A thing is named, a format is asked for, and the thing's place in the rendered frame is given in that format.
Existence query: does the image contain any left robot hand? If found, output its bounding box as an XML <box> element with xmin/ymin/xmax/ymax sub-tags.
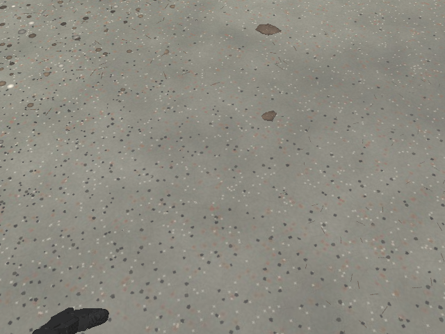
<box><xmin>32</xmin><ymin>308</ymin><xmax>109</xmax><ymax>334</ymax></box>

